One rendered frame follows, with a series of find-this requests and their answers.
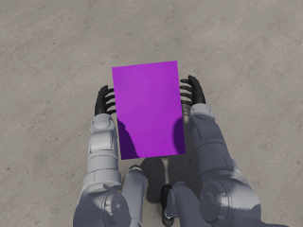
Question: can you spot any right robot hand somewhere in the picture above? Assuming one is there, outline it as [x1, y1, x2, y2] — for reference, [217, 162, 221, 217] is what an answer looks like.
[179, 75, 206, 107]

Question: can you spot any right robot forearm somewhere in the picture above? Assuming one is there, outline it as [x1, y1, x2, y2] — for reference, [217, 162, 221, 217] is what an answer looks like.
[188, 103, 251, 187]

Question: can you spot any carton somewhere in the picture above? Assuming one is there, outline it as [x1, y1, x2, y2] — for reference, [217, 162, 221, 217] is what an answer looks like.
[112, 61, 186, 160]

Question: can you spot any right robot thigh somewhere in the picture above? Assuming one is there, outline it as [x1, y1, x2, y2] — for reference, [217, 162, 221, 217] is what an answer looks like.
[169, 186, 212, 227]

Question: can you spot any robot right upper arm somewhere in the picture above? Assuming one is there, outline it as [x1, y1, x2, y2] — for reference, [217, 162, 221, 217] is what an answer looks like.
[199, 179, 289, 227]

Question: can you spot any robot left upper arm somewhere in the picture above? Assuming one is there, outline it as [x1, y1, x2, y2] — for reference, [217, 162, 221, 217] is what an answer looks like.
[73, 191, 132, 227]

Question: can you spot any left robot forearm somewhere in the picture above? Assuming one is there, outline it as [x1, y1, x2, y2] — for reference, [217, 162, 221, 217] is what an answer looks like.
[73, 113, 122, 227]

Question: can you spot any left robot hand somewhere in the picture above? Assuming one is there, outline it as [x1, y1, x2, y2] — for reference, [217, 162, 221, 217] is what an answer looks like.
[95, 85, 116, 116]

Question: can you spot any right robot foot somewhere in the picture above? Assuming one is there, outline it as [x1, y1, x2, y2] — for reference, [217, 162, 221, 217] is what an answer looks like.
[161, 184, 174, 227]

